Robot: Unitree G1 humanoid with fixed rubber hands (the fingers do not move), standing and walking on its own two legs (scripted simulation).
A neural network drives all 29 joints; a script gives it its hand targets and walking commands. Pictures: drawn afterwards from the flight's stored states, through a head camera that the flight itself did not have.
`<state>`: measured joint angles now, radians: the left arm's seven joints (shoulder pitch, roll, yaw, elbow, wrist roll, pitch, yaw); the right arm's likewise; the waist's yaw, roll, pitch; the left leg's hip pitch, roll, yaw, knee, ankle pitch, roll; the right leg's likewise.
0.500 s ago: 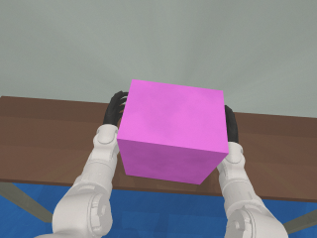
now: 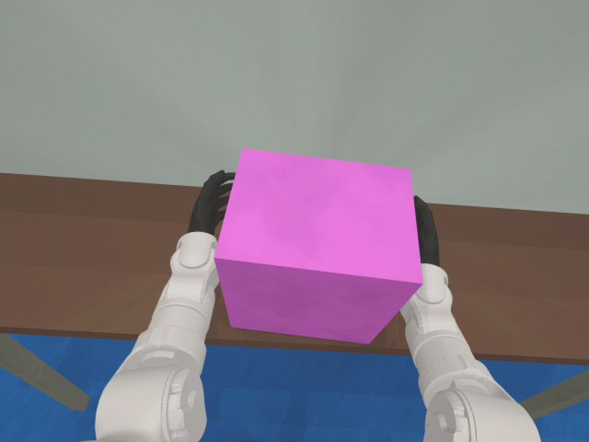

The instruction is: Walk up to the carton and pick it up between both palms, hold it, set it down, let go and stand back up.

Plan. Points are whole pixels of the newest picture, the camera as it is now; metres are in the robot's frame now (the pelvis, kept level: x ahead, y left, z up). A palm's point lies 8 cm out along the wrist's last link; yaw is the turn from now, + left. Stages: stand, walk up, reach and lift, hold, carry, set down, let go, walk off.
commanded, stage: reach and lift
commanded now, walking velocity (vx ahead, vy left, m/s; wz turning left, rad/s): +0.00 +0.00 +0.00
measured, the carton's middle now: (311, 255) +0.37 +0.00 +0.05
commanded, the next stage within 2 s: hold in 1.96 s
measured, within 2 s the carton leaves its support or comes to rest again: neither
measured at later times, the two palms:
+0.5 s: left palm (184, 185) +0.38 +0.17 +0.16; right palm (437, 217) +0.37 -0.15 +0.16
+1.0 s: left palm (188, 177) +0.37 +0.15 +0.20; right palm (459, 213) +0.35 -0.16 +0.18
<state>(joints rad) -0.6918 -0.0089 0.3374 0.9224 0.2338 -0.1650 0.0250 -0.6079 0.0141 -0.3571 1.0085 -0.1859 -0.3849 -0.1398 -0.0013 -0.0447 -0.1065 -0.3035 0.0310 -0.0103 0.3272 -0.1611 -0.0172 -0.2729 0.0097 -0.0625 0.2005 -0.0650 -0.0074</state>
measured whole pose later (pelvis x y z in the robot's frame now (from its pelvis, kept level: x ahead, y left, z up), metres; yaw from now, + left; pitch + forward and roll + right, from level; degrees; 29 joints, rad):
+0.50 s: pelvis +0.00 +0.01 +0.00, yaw +2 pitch -6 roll -1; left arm -0.67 0.00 0.30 0.47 0.24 0.37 0.00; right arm -0.64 -0.03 -0.12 0.73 0.13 0.05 -0.17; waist -0.07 -0.07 0.00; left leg -0.04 0.01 -0.03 0.35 -0.21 0.00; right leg -0.01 -0.01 -0.08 0.24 -0.13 0.01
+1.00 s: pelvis -0.02 +0.01 +0.00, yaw +0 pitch -6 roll -1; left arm -0.71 -0.01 0.29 0.33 0.24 0.62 0.04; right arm -0.70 -0.08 -0.09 0.64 0.20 0.27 -0.17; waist -0.08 -0.03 -0.02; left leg -0.07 0.02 -0.01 0.36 -0.19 0.00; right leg -0.05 -0.01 -0.06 0.27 -0.12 0.01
